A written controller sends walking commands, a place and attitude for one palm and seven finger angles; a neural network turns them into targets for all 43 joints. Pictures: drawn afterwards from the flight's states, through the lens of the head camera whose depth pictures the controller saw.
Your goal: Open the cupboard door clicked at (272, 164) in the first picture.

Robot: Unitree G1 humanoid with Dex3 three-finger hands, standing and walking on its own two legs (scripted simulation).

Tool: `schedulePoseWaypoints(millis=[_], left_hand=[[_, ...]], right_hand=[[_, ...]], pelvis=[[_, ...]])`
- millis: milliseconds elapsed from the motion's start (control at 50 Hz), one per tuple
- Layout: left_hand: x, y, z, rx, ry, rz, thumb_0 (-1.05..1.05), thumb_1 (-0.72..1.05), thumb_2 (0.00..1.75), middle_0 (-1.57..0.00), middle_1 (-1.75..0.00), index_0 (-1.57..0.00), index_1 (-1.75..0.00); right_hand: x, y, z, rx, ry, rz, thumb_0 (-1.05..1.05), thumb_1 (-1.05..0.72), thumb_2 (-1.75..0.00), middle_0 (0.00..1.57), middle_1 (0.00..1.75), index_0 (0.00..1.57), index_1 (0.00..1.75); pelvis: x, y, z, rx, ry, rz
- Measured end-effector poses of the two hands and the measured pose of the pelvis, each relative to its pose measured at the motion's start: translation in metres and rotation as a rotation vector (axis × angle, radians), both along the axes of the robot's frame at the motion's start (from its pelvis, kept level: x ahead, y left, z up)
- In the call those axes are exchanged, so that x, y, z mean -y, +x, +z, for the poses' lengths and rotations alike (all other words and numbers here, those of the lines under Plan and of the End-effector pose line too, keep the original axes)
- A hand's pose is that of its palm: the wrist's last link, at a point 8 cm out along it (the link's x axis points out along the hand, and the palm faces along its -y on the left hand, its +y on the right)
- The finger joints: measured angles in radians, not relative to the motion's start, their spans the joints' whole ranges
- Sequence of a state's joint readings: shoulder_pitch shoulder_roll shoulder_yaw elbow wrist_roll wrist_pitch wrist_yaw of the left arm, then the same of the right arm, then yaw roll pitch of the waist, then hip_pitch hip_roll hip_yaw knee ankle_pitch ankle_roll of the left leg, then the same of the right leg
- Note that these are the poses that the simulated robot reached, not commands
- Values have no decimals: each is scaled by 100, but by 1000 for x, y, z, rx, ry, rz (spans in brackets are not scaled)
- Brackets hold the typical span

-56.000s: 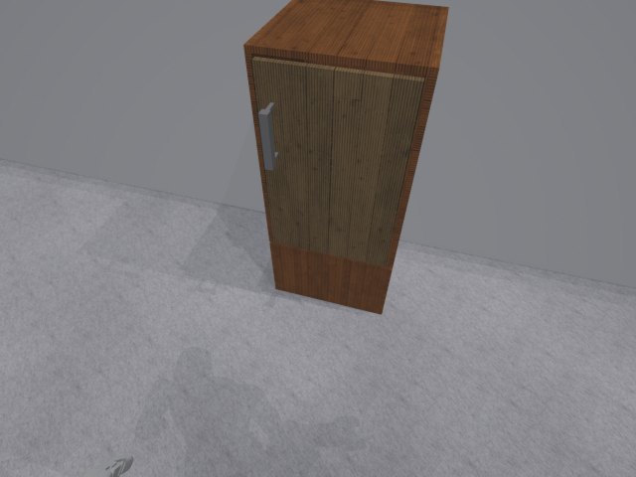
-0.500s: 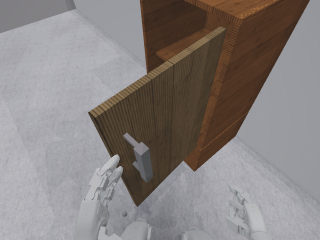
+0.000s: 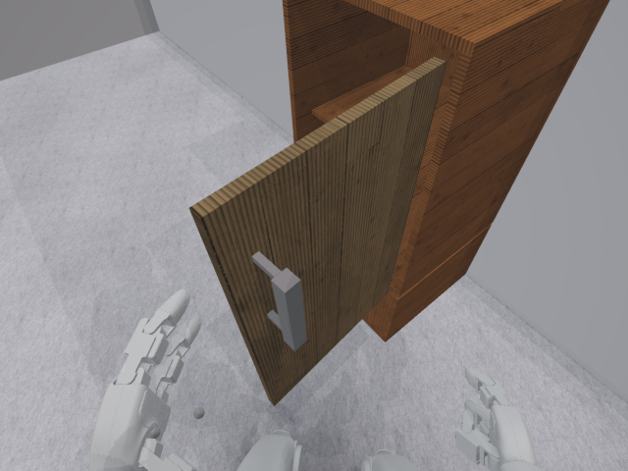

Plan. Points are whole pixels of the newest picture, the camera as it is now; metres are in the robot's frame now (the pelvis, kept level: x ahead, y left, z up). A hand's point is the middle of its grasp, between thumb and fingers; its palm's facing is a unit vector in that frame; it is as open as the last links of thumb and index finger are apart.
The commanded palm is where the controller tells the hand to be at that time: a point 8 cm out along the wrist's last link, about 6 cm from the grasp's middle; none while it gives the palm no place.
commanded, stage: draw the hand back to the body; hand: left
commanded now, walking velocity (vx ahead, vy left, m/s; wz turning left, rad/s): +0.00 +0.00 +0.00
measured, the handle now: (279, 303) +0.31 +0.07 +0.06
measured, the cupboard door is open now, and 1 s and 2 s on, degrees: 96 96 96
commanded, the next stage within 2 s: step back with the hand held close in 1.40 s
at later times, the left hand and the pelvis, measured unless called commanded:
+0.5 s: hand (85, 376) +0.18 +0.21 +0.16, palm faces +0.15 -0.95 -0.27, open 15.1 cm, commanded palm +0.14 +0.26 +0.19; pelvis +0.02 +0.03 +0.06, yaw +0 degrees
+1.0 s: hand out of the picture +0.22 +0.28 +0.26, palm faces +0.42 -0.81 -0.40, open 9.3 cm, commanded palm +0.17 +0.33 +0.28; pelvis +0.03 +0.03 +0.10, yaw +0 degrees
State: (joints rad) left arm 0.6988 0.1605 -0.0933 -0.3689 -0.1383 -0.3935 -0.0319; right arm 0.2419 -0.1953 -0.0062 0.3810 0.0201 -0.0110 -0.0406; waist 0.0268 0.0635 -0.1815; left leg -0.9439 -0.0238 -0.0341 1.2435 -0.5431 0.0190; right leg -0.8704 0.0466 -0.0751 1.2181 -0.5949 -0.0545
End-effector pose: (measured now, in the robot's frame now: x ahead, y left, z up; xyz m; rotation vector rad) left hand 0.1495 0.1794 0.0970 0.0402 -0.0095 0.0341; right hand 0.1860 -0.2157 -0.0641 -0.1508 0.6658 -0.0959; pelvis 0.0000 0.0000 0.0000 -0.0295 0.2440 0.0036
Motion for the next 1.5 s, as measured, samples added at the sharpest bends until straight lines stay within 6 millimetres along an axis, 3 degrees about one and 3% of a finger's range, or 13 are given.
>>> schedulePoseWaypoints(millis=[80, 180, 240, 340, 400, 560, 720, 980, 1100, 1280, 1500], left_hand=[[-13, 0, 21, 10, -1, 23, -2, -50, 30, -15, -30, -15, -30], [-22, 0, 27, -37, -21, -3, -1, -50, 30, -15, -30, -15, -30], [-30, 0, 33, -44, -9, -14, -1, -50, 30, -15, -30, -15, -30], [-48, 1, 59, 27, 21, 9, -2, -47, 31, -15, -30, -15, -30], [-59, 2, 72, -7, 136, 55, -1, -41, 34, -16, -30, -15, -30], [-86, 2, 85, -127, 264, 176, -1, -19, 43, -17, -30, -16, -30], [-112, 14, 129, -8, 339, 267, -1, 8, 55, -18, -30, -18, -30], [-140, 26, 179, 128, 418, 373, 0, 53, 74, -20, -30, -19, -30], [-145, 29, 202, 207, 444, 428, 1, 73, 83, -20, -30, -20, -30], [-124, 33, 174, 90, 381, 385, 1, 86, 89, -21, -30, -20, -30], [-115, 33, 193, 145, 422, 402, 1, 89, 90, -21, -30, -21, -30]], right_hand=[[-6, -6, 15, 4, 13, -19, 1, -90, -90, 21, 30, 20, 30], [-8, -8, 35, 22, -14, -25, 1, -90, -90, 21, 30, 20, 30], [-7, -5, 45, 37, -35, -27, 1, -90, -90, 21, 30, 20, 30], [-11, 3, 56, 73, -40, -26, 1, -90, -90, 21, 30, 20, 30], [-17, 8, 63, 70, -43, -36, 1, -90, -90, 21, 30, 20, 30], [-39, 14, 80, 67, -35, -19, 1, -90, -90, 21, 30, 20, 30], [-52, 17, 89, 72, -29, 34, 1, -90, -90, 21, 30, 20, 30], [-37, 17, 96, 39, -47, 46, 1, -90, -90, 21, 30, 20, 30], [-24, 19, 96, 24, -51, 40, 1, -90, -90, 21, 30, 20, 30], [-6, 17, 94, -13, -58, 20, 1, -90, -90, 21, 30, 20, 30], [3, 27, 93, 8, -38, 16, 1, -90, -90, 21, 30, 20, 30]], pelvis=[[-5, 4, 14, 29, -5, 0], [-11, 9, 27, 54, -11, 2], [-14, 11, 32, 67, -15, 3], [-21, 16, 38, 87, -22, 4], [-26, 20, 45, 106, -19, -1], [-35, 26, 67, 165, -14, 0], [-41, 29, 82, 225, -9, 4], [-34, 33, 98, 289, 6, -6], [-27, 32, 102, 302, 12, -8], [-15, 34, 105, 306, 18, -12], [-3, 37, 106, 317, 22, -9]])
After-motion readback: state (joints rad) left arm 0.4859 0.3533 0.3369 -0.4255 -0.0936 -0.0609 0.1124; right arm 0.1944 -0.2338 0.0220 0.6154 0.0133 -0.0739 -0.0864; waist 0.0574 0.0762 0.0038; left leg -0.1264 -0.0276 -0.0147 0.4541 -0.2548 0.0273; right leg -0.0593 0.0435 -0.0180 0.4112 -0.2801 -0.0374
